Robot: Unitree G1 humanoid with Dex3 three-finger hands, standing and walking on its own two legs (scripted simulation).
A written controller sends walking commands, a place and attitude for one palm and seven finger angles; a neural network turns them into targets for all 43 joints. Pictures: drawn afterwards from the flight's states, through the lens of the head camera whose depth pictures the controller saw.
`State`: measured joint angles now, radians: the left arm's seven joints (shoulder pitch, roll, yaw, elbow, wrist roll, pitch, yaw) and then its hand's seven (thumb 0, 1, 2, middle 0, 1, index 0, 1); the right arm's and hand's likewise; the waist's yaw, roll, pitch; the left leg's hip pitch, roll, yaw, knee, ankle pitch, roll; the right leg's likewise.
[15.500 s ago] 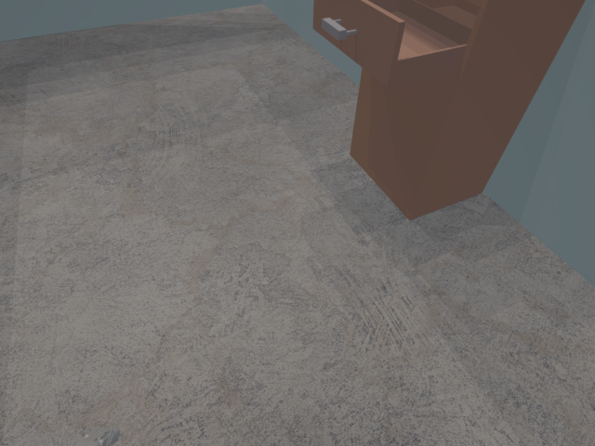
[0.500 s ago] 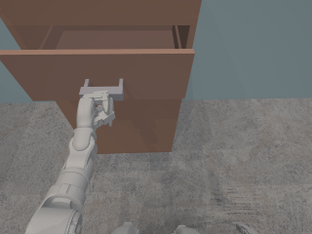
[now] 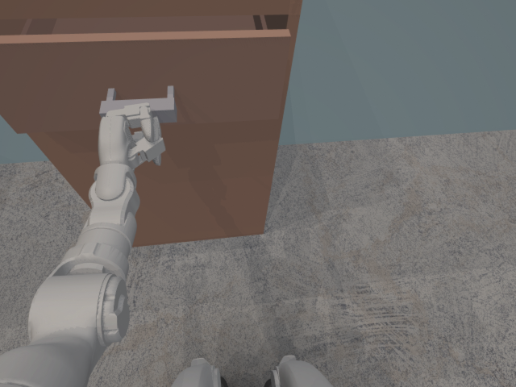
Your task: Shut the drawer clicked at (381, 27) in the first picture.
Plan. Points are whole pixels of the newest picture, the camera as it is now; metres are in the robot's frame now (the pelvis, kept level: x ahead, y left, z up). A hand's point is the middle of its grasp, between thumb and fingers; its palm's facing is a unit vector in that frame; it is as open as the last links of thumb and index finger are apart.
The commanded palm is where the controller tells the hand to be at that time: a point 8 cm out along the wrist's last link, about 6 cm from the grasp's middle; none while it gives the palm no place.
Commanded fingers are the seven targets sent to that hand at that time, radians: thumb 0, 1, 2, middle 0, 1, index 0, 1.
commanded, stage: push the drawer shut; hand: left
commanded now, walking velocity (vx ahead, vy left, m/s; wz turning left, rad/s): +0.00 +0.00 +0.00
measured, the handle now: (140, 102) +0.57 +0.15 +0.08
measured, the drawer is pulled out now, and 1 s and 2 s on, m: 0.05 0.00 0.00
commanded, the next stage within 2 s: pull the fist back off the drawer in 0.64 s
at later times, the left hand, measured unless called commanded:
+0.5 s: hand (161, 115) +0.54 +0.12 +0.07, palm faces +0.04 -1.00 -0.02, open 3.0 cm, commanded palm +0.53 +0.16 +0.08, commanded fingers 0.00 0.90 0.90 -1.40 -1.60 -1.40 -1.60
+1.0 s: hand (162, 116) +0.54 +0.11 +0.07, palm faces +0.05 -1.00 -0.05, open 2.8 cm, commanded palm +0.53 +0.15 +0.08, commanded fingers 0.00 0.90 0.90 -1.40 -1.60 -1.40 -1.60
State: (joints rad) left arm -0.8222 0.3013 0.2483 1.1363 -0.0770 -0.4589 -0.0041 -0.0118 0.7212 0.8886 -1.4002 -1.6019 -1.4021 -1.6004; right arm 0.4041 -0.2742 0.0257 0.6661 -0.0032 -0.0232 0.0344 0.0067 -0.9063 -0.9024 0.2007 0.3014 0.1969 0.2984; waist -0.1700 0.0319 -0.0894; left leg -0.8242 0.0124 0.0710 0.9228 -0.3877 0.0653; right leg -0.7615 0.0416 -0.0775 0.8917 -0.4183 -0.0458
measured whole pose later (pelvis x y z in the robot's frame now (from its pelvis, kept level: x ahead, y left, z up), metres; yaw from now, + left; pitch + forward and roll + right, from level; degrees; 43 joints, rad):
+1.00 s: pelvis -0.01 +0.01 -0.01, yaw +1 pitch +22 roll -4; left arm -1.10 0.40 0.27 1.34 0.01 -0.43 0.07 -0.04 0.72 1.00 -1.40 -1.60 -1.40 -1.60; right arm 0.46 -0.29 0.05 0.67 -0.05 -0.01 0.06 0.00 -0.91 -0.90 0.20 0.30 0.20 0.30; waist -0.25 0.05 -0.10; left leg -1.00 0.01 0.04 1.00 -0.39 0.08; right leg -0.91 0.04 -0.11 0.94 -0.42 -0.04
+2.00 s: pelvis +0.03 -0.01 +0.03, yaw +1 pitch +8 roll -1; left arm -0.21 0.23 0.14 0.35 -0.21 -0.20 -0.10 0.02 0.90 0.90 -1.40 -1.60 -1.40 -1.60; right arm 0.26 -0.28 0.02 0.55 0.07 0.02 0.00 0.01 -0.91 -0.90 0.20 0.30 0.20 0.30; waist -0.03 0.05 -0.09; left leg -0.51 0.00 0.05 0.74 -0.37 0.04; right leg -0.44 0.05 -0.08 0.70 -0.40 -0.06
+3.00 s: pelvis +0.03 +0.01 +0.06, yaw +1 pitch -4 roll -1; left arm 0.54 0.32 0.27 -0.46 -0.08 -0.10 0.09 0.02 0.89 0.90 -1.41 -1.60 -1.41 -1.60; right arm 0.18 -0.25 0.03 0.61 0.02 -0.07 -0.05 0.01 -0.90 -0.90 0.20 0.30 0.20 0.30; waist 0.07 0.08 0.02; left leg -0.11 -0.04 0.07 0.42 -0.24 0.07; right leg -0.04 0.03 -0.05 0.37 -0.26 -0.03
